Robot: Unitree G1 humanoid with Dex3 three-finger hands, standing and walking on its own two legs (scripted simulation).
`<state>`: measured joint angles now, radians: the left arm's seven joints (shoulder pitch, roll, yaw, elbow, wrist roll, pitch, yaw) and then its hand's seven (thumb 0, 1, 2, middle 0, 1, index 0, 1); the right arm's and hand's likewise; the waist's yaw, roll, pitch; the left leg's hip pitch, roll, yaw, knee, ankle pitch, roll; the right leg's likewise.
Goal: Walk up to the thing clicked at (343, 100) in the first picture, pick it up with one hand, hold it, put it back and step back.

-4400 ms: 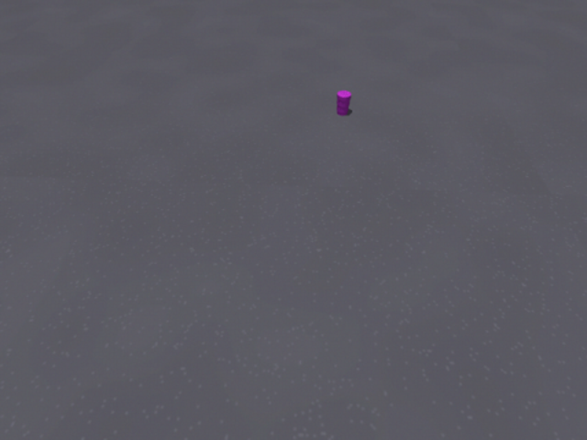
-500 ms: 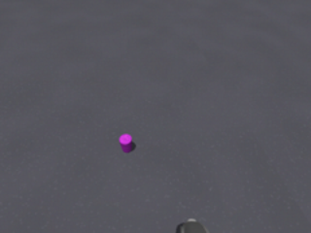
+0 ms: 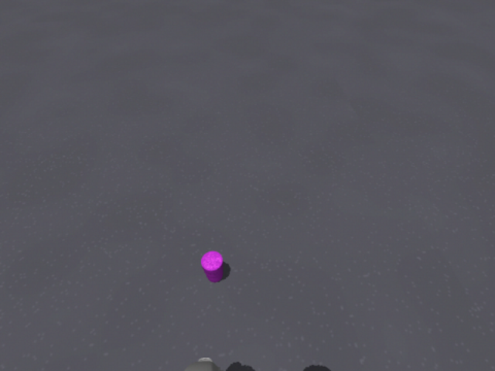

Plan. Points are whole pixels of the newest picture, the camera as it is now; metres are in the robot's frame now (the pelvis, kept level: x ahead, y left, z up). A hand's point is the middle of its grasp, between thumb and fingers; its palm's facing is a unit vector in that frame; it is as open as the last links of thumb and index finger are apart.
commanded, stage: walk up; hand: left
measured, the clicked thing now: (213, 268) +0.63 +0.20 -0.70
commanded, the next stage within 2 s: none
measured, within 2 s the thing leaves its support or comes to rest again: neither
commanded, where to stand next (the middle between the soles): +0.28 +0.02 m, yaw -2 degrees
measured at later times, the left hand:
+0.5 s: hand (119, 309) +0.26 +0.29 -0.14, palm faces -0.10 -0.90 -0.42, open 7.4 cm
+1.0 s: hand (134, 290) +0.31 +0.28 -0.17, palm faces -0.05 -0.94 -0.34, open 7.4 cm
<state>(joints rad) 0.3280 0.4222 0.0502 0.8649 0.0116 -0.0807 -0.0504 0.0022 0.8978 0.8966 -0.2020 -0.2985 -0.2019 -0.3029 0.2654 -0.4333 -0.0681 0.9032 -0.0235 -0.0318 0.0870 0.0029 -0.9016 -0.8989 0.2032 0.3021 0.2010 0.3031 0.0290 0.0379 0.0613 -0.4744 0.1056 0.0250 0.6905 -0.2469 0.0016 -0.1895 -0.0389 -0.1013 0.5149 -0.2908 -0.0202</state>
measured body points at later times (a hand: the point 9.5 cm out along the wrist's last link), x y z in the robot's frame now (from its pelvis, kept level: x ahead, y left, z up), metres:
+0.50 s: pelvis +0.17 +0.01 -0.01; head +0.19 +0.00 +0.43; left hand +0.27 +0.34 -0.11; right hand +0.18 -0.31 -0.14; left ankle +0.13 +0.15 -0.73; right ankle +0.26 -0.11 -0.74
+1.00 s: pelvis +0.23 +0.03 -0.01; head +0.25 +0.04 +0.44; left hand +0.32 +0.33 -0.14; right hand +0.32 -0.28 -0.13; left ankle +0.28 +0.16 -0.73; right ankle +0.26 -0.11 -0.73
